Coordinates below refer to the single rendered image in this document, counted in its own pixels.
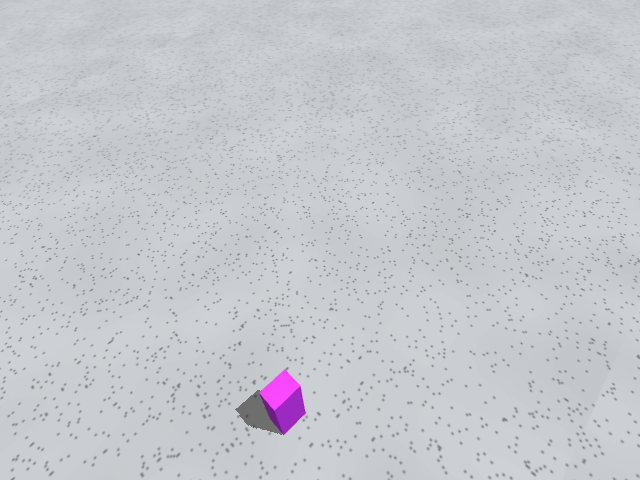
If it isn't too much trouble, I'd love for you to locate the carton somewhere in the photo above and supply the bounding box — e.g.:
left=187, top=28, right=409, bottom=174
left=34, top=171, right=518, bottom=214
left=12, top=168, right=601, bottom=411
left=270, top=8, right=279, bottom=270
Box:
left=259, top=369, right=305, bottom=435

